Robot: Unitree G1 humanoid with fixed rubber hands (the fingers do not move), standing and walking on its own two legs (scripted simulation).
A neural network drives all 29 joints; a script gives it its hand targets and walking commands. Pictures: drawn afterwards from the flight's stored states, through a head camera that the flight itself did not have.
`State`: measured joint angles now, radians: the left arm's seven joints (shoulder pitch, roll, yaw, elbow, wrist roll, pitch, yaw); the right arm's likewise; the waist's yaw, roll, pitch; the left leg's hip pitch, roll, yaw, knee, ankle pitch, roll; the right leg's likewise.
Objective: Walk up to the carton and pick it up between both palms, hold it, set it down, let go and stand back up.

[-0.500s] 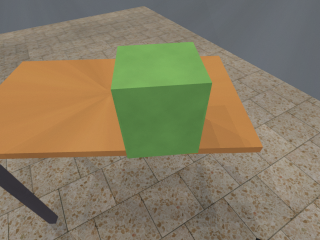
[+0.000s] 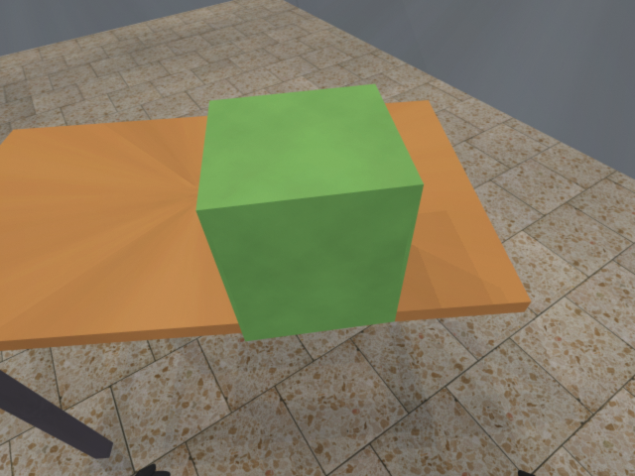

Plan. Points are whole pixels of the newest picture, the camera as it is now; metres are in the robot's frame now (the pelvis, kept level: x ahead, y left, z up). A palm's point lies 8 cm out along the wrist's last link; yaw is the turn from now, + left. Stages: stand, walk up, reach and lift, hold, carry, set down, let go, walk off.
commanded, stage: walk up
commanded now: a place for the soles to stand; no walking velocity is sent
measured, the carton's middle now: (307, 217) +0.42 +0.03 +0.11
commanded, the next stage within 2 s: reach and lift in 1.82 s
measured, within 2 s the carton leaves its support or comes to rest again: neither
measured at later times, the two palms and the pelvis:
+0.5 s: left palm out of the picture +0.08 +0.29 -0.10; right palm out of the picture +0.08 -0.24 -0.10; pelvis -0.01 +0.03 -0.01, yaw +0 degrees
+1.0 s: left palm out of the picture +0.09 +0.29 -0.10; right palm out of the picture +0.15 -0.25 -0.08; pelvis -0.01 +0.01 -0.01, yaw +5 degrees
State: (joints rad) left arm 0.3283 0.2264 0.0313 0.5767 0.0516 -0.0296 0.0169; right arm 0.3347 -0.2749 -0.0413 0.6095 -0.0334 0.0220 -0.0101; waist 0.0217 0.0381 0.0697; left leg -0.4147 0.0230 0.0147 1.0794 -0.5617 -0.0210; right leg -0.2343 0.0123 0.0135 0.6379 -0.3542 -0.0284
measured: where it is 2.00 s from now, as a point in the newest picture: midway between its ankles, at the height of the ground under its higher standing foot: outside the picture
